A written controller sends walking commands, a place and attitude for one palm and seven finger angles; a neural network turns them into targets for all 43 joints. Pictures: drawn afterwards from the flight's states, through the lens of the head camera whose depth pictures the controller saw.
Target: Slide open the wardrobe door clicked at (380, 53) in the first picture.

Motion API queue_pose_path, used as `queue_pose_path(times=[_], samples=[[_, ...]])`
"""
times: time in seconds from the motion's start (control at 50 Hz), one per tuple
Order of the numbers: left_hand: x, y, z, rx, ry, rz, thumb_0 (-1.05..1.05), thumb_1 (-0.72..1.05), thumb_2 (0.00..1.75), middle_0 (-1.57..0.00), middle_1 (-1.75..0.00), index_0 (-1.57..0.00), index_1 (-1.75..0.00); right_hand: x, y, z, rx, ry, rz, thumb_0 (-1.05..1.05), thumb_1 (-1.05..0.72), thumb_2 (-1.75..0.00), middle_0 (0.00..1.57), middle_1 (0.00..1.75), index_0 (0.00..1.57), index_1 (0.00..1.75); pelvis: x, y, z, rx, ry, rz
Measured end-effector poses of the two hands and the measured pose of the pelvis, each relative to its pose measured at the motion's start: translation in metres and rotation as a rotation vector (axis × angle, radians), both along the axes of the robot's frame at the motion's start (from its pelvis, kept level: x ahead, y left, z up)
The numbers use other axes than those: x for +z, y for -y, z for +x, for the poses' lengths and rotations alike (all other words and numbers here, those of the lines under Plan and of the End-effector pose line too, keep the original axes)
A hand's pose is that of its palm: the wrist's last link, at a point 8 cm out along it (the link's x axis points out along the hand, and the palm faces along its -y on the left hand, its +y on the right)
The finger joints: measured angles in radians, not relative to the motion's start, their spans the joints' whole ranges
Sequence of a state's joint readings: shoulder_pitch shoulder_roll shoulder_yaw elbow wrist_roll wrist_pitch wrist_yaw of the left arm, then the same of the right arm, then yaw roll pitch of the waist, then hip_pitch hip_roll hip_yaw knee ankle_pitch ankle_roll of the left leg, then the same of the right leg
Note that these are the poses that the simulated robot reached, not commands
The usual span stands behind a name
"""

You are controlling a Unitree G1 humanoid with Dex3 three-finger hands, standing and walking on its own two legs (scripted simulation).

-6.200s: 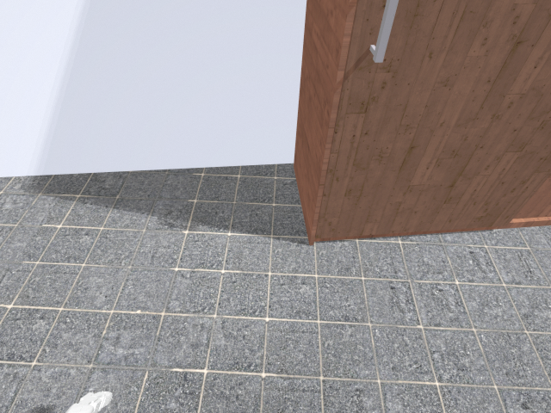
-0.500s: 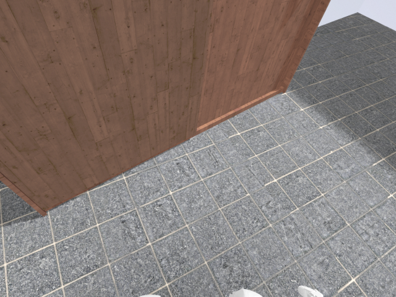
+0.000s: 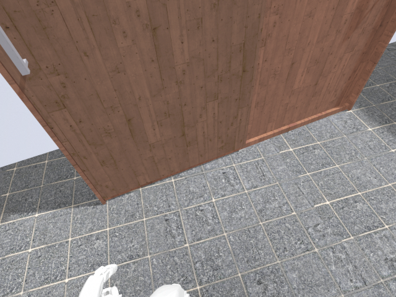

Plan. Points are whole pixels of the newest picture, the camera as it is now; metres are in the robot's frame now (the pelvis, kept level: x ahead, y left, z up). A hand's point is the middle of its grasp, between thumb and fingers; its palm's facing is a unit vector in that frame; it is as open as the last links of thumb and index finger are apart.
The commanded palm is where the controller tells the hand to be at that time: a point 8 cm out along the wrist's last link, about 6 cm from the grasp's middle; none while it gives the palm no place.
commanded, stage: turn to face it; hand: left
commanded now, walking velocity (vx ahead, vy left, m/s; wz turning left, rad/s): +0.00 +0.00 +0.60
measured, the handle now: (0, 31) +0.71 +0.51 +0.22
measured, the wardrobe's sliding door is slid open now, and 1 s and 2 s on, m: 0.00 0.00 0.00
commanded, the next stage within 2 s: take the last steps up to it in 0.54 s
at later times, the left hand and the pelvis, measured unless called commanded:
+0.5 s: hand out of the picture -0.06 +0.28 -0.17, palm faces +0.28 -0.93 -0.23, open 7.4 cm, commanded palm none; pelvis -0.04 +0.06 +0.01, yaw +14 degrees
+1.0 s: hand out of the picture -0.11 +0.18 -0.15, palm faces +0.39 -0.90 -0.21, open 7.3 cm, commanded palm none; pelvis -0.03 +0.03 +0.01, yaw +20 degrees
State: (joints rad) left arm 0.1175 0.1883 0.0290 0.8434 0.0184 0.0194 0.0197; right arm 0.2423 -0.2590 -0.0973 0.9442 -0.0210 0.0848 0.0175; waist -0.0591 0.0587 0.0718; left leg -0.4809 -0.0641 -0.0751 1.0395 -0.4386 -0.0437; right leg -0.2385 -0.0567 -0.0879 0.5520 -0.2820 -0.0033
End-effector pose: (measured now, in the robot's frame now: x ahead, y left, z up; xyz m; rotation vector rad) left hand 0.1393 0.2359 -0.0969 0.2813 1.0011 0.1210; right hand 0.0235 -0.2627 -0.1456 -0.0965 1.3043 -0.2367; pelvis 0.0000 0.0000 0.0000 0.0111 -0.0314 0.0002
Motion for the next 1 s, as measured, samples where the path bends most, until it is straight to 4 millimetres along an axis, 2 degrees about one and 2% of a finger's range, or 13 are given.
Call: queue_pose_path(times=[0.1,0.2,0.34,0.4,0.5,0.6,0.68,0.8,0.84,0.88,1.0], samples=[[-0.006,-0.008,-0.049,0.094,-0.063,-0.007,0.00,0.91,0.90,-0.20,-0.30,-0.20,-0.30,0.006,0.005,0.007,0.072,-0.017,-0.008,0.01,-0.91,-0.90,0.20,0.30,0.20,0.30,0.003,0.001,-0.006,0.072,0.010,0.008],[-0.021,-0.025,-0.102,0.195,-0.133,-0.033,0.00,0.91,0.90,-0.20,-0.30,-0.20,-0.30,0.013,-0.006,0.028,0.168,-0.027,-0.037,0.01,-0.91,-0.90,0.20,0.30,0.20,0.30,0.002,-0.008,-0.014,0.136,0.005,0.007],[-0.060,-0.069,-0.183,0.343,-0.263,-0.079,0.00,0.91,0.90,-0.20,-0.30,-0.20,-0.30,0.022,-0.055,0.079,0.323,0.088,-0.099,0.01,-0.91,-0.90,0.20,0.30,0.20,0.30,-0.014,-0.041,-0.028,0.207,-0.009,-0.012],[-0.059,-0.080,-0.206,0.379,-0.324,-0.082,0.00,0.91,0.90,-0.20,-0.30,-0.20,-0.30,0.034,-0.077,0.088,0.362,0.134,-0.100,0.01,-0.91,-0.90,0.20,0.30,0.20,0.30,-0.007,-0.049,-0.033,0.209,-0.003,-0.029],[-0.045,-0.088,-0.217,0.406,-0.308,-0.096,0.01,0.91,0.90,-0.19,-0.30,-0.20,-0.30,0.044,-0.104,0.088,0.396,0.157,-0.077,0.01,-0.91,-0.90,0.21,0.30,0.20,0.30,0.007,-0.057,-0.039,0.236,-0.002,-0.052],[-0.036,-0.086,-0.214,0.415,-0.259,-0.094,0.01,0.91,0.90,-0.19,-0.30,-0.20,-0.30,0.039,-0.116,0.076,0.402,0.152,-0.035,0.01,-0.90,-0.90,0.21,0.30,0.20,0.30,0.010,-0.058,-0.046,0.258,0.001,-0.046],[-0.032,-0.077,-0.205,0.411,-0.220,-0.088,0.00,0.91,0.90,-0.19,-0.30,-0.20,-0.30,0.030,-0.110,0.058,0.389,0.122,-0.011,0.01,-0.91,-0.90,0.21,0.30,0.21,0.30,0.009,-0.051,-0.052,0.276,0.002,-0.035],[-0.028,-0.047,-0.199,0.396,-0.158,-0.079,0.00,0.91,0.90,-0.19,-0.30,-0.20,-0.30,0.006,-0.081,0.028,0.365,0.043,0.021,0.01,-0.91,-0.90,0.21,0.30,0.20,0.30,0.001,-0.031,-0.053,0.298,-0.006,-0.006],[-0.028,-0.034,-0.207,0.412,-0.150,-0.077,0.00,0.91,0.90,-0.20,-0.30,-0.20,-0.30,-0.002,-0.071,0.020,0.364,0.006,0.027,0.01,-0.91,-0.90,0.21,0.30,0.20,0.30,-0.002,-0.025,-0.051,0.313,0.000,-0.005],[-0.026,-0.021,-0.221,0.447,-0.164,-0.090,0.00,0.91,0.90,-0.20,-0.30,-0.20,-0.30,-0.002,-0.065,0.016,0.378,-0.036,0.032,0.01,-0.91,-0.90,0.21,0.30,0.20,0.30,0.002,-0.024,-0.047,0.328,0.004,-0.003],[-0.024,0.013,-0.271,0.522,-0.324,-0.149,0.00,0.91,0.90,-0.20,-0.30,-0.20,-0.30,0.008,-0.059,0.021,0.375,-0.075,0.027,0.01,-0.91,-0.90,0.20,0.30,0.20,0.30,0.013,-0.028,-0.030,0.349,0.000,0.006]])
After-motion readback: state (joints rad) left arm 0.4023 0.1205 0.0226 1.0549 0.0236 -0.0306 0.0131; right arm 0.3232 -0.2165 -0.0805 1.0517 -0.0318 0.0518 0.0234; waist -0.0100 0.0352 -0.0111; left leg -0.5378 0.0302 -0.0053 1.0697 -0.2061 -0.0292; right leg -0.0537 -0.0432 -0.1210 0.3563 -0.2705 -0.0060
